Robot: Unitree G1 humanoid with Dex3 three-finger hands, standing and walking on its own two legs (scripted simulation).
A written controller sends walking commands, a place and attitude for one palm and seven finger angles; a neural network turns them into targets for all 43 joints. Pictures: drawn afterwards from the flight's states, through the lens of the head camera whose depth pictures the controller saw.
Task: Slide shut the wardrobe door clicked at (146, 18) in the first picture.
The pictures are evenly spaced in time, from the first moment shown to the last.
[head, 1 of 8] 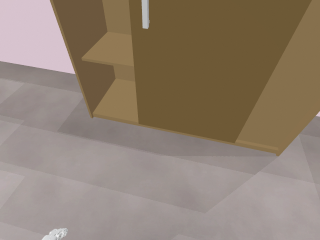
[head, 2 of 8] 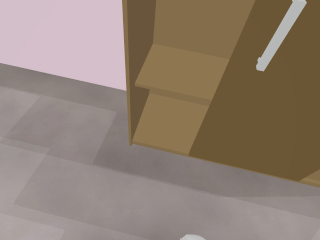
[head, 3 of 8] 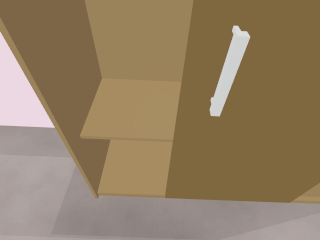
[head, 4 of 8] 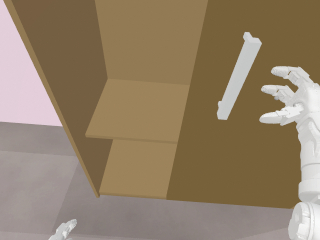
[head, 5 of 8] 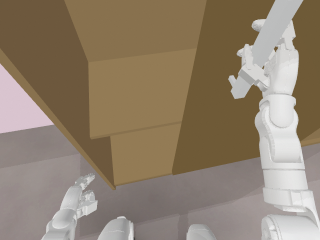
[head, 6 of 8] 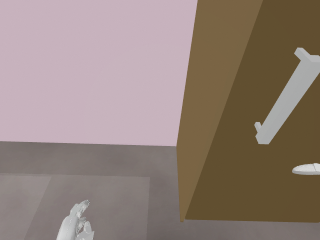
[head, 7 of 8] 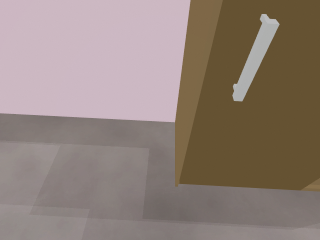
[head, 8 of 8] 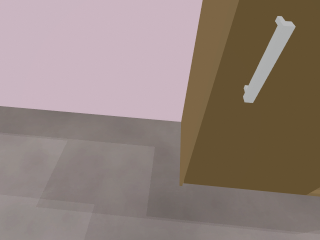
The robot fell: no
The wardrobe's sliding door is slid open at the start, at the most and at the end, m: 0.42 0.42 0.00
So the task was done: yes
